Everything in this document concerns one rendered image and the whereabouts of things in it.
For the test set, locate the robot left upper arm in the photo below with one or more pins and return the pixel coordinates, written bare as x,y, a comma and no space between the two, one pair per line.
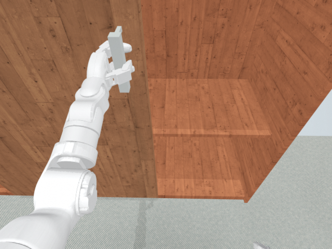
63,196

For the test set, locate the robot left forearm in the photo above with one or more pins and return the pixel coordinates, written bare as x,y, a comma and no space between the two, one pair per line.
77,146

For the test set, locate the handle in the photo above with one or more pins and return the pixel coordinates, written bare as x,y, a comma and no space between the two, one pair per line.
118,55

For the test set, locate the left robot hand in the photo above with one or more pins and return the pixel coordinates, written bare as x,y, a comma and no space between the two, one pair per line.
98,66

